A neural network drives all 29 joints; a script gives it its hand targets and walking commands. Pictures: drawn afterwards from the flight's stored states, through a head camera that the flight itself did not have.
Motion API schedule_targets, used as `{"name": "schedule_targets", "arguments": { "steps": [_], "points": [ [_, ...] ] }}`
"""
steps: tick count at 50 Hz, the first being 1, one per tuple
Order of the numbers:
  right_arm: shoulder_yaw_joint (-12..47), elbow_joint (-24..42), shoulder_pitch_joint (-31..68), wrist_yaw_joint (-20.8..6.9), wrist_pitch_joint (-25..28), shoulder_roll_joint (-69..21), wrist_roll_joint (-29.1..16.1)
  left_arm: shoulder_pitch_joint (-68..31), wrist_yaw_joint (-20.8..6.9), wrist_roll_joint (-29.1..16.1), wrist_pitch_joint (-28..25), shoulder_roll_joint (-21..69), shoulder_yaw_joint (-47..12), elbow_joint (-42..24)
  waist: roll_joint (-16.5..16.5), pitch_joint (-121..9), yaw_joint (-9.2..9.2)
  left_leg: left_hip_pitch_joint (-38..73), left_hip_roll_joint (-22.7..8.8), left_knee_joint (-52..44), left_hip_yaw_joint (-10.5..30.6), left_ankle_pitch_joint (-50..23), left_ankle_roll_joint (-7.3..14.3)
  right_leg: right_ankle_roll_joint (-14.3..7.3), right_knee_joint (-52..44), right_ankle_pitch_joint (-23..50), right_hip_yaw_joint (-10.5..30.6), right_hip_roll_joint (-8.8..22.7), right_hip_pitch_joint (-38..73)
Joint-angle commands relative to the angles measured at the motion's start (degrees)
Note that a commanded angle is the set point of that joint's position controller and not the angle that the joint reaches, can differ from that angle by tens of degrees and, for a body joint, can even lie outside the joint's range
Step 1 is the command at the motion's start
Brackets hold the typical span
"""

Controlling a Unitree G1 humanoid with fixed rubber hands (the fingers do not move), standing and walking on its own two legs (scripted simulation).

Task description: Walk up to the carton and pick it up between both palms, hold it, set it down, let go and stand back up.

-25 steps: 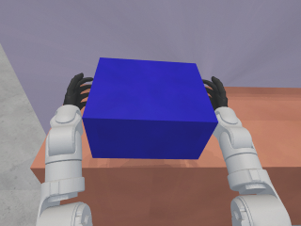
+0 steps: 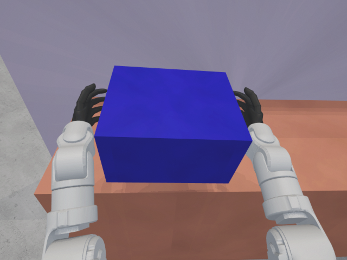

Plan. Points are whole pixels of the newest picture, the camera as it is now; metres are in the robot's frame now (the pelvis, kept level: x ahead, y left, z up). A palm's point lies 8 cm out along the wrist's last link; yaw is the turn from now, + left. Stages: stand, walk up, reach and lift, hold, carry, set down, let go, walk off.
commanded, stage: hold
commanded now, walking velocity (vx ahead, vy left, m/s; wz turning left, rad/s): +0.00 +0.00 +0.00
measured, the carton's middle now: (170, 123) +0.38 -0.01 +0.16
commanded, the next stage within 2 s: none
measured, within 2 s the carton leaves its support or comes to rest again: neither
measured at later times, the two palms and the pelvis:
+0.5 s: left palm (81, 121) +0.36 +0.18 +0.19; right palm (248, 120) +0.36 -0.19 +0.18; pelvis +0.00 +0.00 +0.00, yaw +0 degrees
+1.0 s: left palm (83, 123) +0.36 +0.17 +0.19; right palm (250, 124) +0.36 -0.19 +0.18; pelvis +0.00 +0.00 +0.00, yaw +0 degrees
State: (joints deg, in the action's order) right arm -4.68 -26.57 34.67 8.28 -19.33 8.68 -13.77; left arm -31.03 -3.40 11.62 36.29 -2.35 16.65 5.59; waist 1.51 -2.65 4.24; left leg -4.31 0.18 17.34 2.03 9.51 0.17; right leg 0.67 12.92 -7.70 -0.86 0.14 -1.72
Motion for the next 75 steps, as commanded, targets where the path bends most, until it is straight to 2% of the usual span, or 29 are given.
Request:
{"name": "schedule_targets", "arguments": {
  "steps": [1,7,9,10,11,12,17,21,23,25,26,27,29,33,34,36,39,43,45,46,47,49,53,56,59,62,63,66,75],
  "points": [
    [23.77,14.61,40.37,-6.79,2.3,-32.59,-4.09,-32.58,-6.72,-7.58,-2.03,31.59,-29.24,-4.19,-2.7,-17.34,0.09,6.43,2.29,-0.7,-2.31,-13.26,-3.0,0.1,-0.45,7.53,-2.28,-3.41,2.6],
    [26.09,18.28,40.83,-6.61,3.03,-34.29,-5.77,-33.35,-5.98,-8.83,-3.38,31.77,-31.17,-7.34,-2.19,-21.93,-0.17,7.52,2.76,0.75,-2.14,-17.38,-2.91,1.09,0.78,14.17,-1.97,-3.48,5.03],
    [26.03,17.63,40.92,-6.4,2.65,-33.96,-5.06,-31.9,-6.24,-8.17,-2.88,31.51,-30.04,-5.2,-0.69,-19.12,-0.49,6.19,3.05,0.06,-2.07,-16.05,-2.53,1.17,0.35,13.73,-1.96,-3.48,4.92],
    [24.57,15.21,40.38,-6.31,2.28,-33.33,-4.41,-32.22,-6.5,-7.55,-2.51,30.81,-29.09,-3.34,-1.6,-17.21,-0.15,5.66,2.94,-0.63,-2.42,-13.18,-2.61,1.12,0.03,11.06,-1.96,-3.01,4.04],
    [24.61,14.32,40.53,-6.43,2.08,-33.35,-4.04,-31.48,-6.81,-6.93,-2.25,30.59,-28.07,-2.24,-0.86,-15.59,-0.81,4.88,3.01,-1.4,-2.82,-11.15,-2.16,1.2,-0.35,9.06,-1.98,-3.06,3.94],
    [24.87,14.27,40.06,-6.51,2.19,-33.91,-4.02,-31.97,-6.89,-6.84,-2.42,30.36,-28.24,-3.76,-0.51,-17.02,-0.63,4.81,2.89,-1.42,-2.7,-10.3,-1.82,1.26,-0.33,8.38,-2.05,-3.0,4.38],
    [23.66,14.58,42.92,-6.37,2.82,-34.58,-3.47,-35.77,-7.05,-7.81,-3.02,30.93,-28.58,-2.46,-1.24,-18.31,-0.01,4.24,3.2,-1.2,-2.78,-10.08,-1.87,1.31,-0.26,8.33,-1.74,-2.61,4.03],
    [25.0,14.86,41.24,-5.9,2.79,-35.26,-4.56,-34.04,-6.92,-7.85,-3.3,30.54,-28.75,-3.64,-0.75,-19.45,-0.53,4.91,3.47,-0.24,-2.66,-13.69,-1.78,1.59,0.35,13.65,-1.47,-2.87,5.77],
    [25.34,15.4,40.25,-5.66,2.68,-35.15,-4.76,-33.67,-7.11,-8.4,-3.32,31.3,-29.94,-4.98,-2.15,-21.18,0.53,6.31,3.23,0.24,-2.49,-15.35,-2.63,1.52,0.82,14.58,-1.81,-3.01,5.74],
    [24.13,13.41,39.72,-5.75,2.43,-34.13,-4.3,-34.06,-7.29,-7.72,-3.1,30.83,-29.32,-3.98,-2.95,-18.95,0.66,5.84,3.15,-0.58,-2.56,-12.81,-2.77,1.14,-0.06,11.17,-1.81,-2.9,4.63],
    [23.92,13.63,39.3,-5.8,2.46,-33.8,-4.25,-33.6,-7.32,-8.02,-3.0,30.98,-29.67,-4.43,-3.65,-19.04,1.23,6.11,2.93,-0.51,-2.46,-13.58,-3.04,0.98,0.12,11.2,-2.16,-3.08,4.39],
    [24.04,13.67,39.86,-5.95,2.41,-33.62,-4.24,-33.08,-7.29,-7.76,-2.75,30.66,-29.03,-3.71,-2.81,-18.23,0.34,5.52,3.05,-0.59,-2.5,-13.23,-2.79,0.89,-0.24,10.57,-1.97,-2.97,4.45],
    [24.21,14.02,39.31,-6.12,2.55,-33.83,-4.47,-32.65,-7.07,-7.77,-2.75,31.41,-29.83,-4.36,-2.84,-18.09,0.85,6.1,2.8,-0.28,-2.43,-15.6,-3.19,0.8,0.23,11.83,-2.56,-3.42,4.29],
    [25.88,18.31,40.31,-5.99,2.81,-33.25,-6.26,-32.61,-6.41,-8.93,-3.04,31.85,-31.71,-7.8,-2.93,-21.42,1.25,8.8,2.8,1.53,-1.84,-20.47,-3.87,0.85,0.81,15.5,-2.5,-3.88,4.53],
    [26.37,18.89,39.85,-5.93,2.7,-33.16,-6.09,-32.32,-6.34,-8.97,-3.08,31.83,-31.75,-8.1,-2.61,-21.66,0.53,8.37,2.79,1.35,-1.67,-19.9,-3.53,0.81,0.54,15.26,-2.33,-3.89,5.01],
    [25.86,18.54,38.79,-5.96,2.39,-32.37,-5.3,-30.28,-6.46,-7.93,-2.58,31.17,-30.54,-6.26,-2.1,-19.43,0.46,8.08,2.67,0.74,-1.88,-19.07,-3.67,0.72,0.49,14.39,-2.66,-4.1,5.09],
    [26.12,18.23,37.57,-6.1,2.11,-32.56,-5.36,-30.34,-6.44,-7.82,-2.09,31.34,-31.31,-9.11,-2.86,-19.4,0.54,8.56,2.75,0.67,-2.08,-18.58,-3.78,0.64,0.4,13.89,-2.42,-3.9,4.8],
    [25.39,17.3,39.74,-6.45,2.09,-32.53,-5.25,-31.43,-6.5,-7.42,-1.59,30.72,-29.67,-6.41,-2.0,-17.1,-0.69,6.08,2.73,-0.63,-2.32,-14.51,-2.85,0.83,0.03,10.17,-2.29,-3.27,3.95],
    [24.4,15.6,39.88,-6.87,2.24,-32.78,-4.4,-33.18,-6.17,-7.55,-2.02,30.49,-30.04,-6.02,-2.53,-16.86,-0.17,6.05,2.54,-1.18,-2.49,-11.83,-2.75,0.5,-0.37,7.24,-2.25,-3.08,2.08],
    [24.4,15.63,40.77,-7.08,2.34,-32.78,-4.13,-33.13,-6.18,-7.45,-2.02,30.67,-29.57,-5.19,-1.93,-17.36,-0.86,5.87,2.42,-1.26,-2.56,-11.24,-2.36,0.44,-0.37,6.81,-2.38,-3.23,2.33],
    [23.87,14.32,40.53,-7.25,2.43,-33.1,-3.95,-33.8,-6.21,-7.89,-2.11,30.65,-30.16,-4.98,-2.82,-16.7,-0.26,5.82,2.46,-1.34,-2.76,-10.76,-2.48,0.27,-0.4,6.49,-2.08,-2.97,1.96],
    [23.75,14.52,40.8,-7.31,2.79,-33.71,-3.86,-34.91,-6.19,-8.35,-2.46,31.53,-30.49,-5.38,-3.31,-18.13,-0.09,6.37,2.51,-0.87,-2.51,-12.28,-2.8,0.28,-0.16,7.26,-2.1,-3.09,1.81],
    [24.81,16.98,41.94,-6.44,3.13,-34.2,-4.2,-33.33,-6.25,-8.49,-3.06,32.16,-30.31,-4.42,-1.81,-20.56,-0.05,6.45,2.87,-0.02,-2.61,-13.99,-2.24,1.08,0.6,11.82,-2.02,-3.14,4.65],
    [24.15,13.99,40.24,-6.05,2.54,-34.1,-3.31,-32.48,-6.92,-7.35,-2.66,30.93,-28.65,-2.29,-0.64,-18.15,0.33,5.14,3.05,-0.59,-2.72,-10.94,-1.89,1.26,0.03,10.18,-1.68,-2.71,4.28],
    [23.04,11.93,40.35,-6.18,2.31,-33.8,-2.59,-32.13,-7.61,-6.18,-2.34,29.73,-26.35,0.0,0.28,-15.66,-0.55,3.7,3.17,-2.08,-3.16,-7.84,-1.39,1.51,-0.62,7.82,-1.77,-2.23,4.47],
    [23.44,13.62,40.92,-6.14,2.94,-34.57,-3.28,-34.31,-7.83,-7.21,-3.13,30.87,-27.98,-3.1,-0.52,-17.84,0.76,4.52,3.15,-1.38,-2.8,-11.06,-1.81,1.51,0.25,11.12,-1.82,-2.6,4.88],
    [24.15,15.21,41.96,-6.12,3.39,-34.61,-4.31,-34.72,-7.51,-7.9,-3.34,31.45,-29.13,-4.46,-1.93,-20.06,0.37,5.55,3.14,-0.57,-2.82,-13.38,-2.22,1.17,0.61,12.07,-2.05,-2.99,5.56],
    [25.48,16.78,42.44,-6.19,3.54,-34.53,-5.52,-34.76,-6.6,-8.41,-3.67,32.11,-30.64,-4.89,-2.51,-20.7,0.12,7.07,2.96,0.73,-2.41,-17.54,-3.1,0.93,0.66,13.56,-2.36,-3.62,4.53],
    [25.26,15.35,38.14,-6.05,2.01,-33.07,-5.29,-30.8,-6.71,-7.32,-2.13,30.92,-29.73,-5.57,-1.91,-18.08,0.34,6.71,2.68,-0.18,-2.35,-15.69,-3.0,0.83,0.24,12.51,-2.15,-3.36,5.05]
  ]
}}
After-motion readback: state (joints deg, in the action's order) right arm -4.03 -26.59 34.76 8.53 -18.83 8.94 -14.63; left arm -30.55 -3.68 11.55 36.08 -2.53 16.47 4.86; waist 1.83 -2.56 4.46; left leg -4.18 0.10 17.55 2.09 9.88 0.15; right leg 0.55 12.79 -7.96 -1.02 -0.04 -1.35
